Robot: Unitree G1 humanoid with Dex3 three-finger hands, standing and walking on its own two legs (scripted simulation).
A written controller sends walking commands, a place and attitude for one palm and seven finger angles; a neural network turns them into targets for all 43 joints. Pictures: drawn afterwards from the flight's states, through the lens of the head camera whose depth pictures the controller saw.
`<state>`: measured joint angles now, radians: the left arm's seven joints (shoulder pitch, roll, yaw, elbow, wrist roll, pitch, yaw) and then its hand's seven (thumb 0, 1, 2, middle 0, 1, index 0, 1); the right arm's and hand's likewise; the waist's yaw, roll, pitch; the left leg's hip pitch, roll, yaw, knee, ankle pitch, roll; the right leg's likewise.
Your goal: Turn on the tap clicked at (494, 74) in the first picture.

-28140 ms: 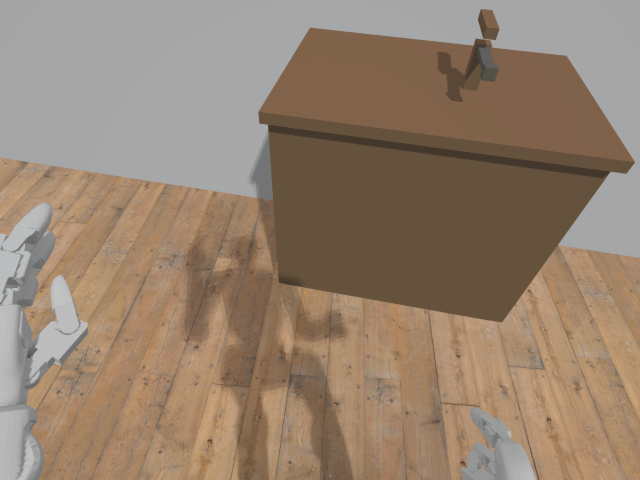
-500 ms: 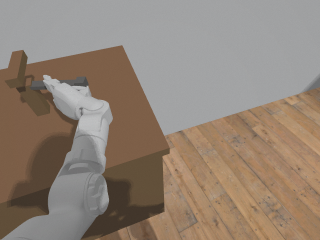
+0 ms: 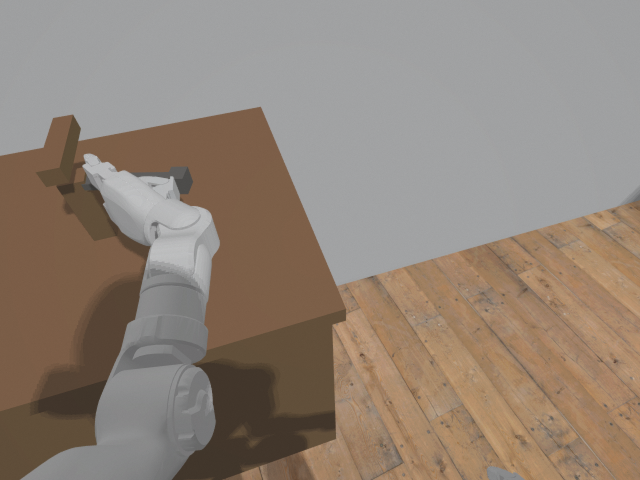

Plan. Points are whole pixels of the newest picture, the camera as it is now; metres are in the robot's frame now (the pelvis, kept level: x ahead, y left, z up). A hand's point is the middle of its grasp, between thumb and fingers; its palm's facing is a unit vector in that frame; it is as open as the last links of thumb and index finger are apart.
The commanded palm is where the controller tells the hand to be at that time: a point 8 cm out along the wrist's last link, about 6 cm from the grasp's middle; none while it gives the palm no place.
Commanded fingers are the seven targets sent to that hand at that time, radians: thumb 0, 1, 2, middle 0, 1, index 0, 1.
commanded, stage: lift the hand up off the lever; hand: left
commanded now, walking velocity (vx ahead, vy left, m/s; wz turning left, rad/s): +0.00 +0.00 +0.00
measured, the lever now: (179, 180) +0.49 +0.21 +0.13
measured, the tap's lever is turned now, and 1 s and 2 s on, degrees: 71 71 71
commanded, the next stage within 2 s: draw the hand back beside the body in 1.48 s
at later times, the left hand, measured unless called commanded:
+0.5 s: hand (174, 175) +0.43 +0.19 +0.19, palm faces +0.79 -0.61 -0.08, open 7.8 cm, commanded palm +0.37 +0.21 +0.19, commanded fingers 0.00 0.90 0.90 -0.15 -0.15 -0.15 -0.15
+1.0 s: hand (166, 172) +0.41 +0.19 +0.21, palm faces +0.78 -0.62 -0.05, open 7.8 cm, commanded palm +0.36 +0.21 +0.21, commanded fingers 0.00 0.90 0.90 -0.15 -0.15 -0.15 -0.15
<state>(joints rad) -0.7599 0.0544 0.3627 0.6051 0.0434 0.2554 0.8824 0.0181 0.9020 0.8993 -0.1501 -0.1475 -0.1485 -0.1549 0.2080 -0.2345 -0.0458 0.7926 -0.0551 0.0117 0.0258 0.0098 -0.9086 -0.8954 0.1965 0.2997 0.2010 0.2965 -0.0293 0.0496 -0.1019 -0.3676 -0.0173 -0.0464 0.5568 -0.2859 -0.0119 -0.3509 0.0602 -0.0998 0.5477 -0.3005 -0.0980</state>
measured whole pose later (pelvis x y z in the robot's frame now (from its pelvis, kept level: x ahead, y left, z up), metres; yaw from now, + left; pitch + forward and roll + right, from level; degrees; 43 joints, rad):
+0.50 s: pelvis -0.01 +0.00 +0.00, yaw +0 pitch +4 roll +1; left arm -0.82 0.05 0.33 0.62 0.01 0.33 0.87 0.02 0.90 0.90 -0.15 -0.15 -0.15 -0.15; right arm 0.18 -0.22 -0.03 0.81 -0.04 0.01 0.01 0.01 -0.91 -0.90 0.20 0.30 0.20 0.30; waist -0.01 0.06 -0.09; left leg -0.32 -0.02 -0.04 0.51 -0.25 -0.01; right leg -0.31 0.05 -0.10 0.51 -0.27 -0.09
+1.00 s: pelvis -0.01 +0.00 +0.01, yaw +0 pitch +1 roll +1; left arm -0.78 0.03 0.31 0.53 -0.01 0.39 0.86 0.02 0.90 0.90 -0.15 -0.15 -0.15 -0.15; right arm 0.14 -0.23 -0.02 0.82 -0.02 0.01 0.01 0.01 -0.91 -0.90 0.20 0.30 0.20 0.30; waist 0.00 0.06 -0.08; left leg -0.25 -0.02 -0.04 0.46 -0.23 -0.01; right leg -0.24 0.06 -0.10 0.46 -0.25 -0.09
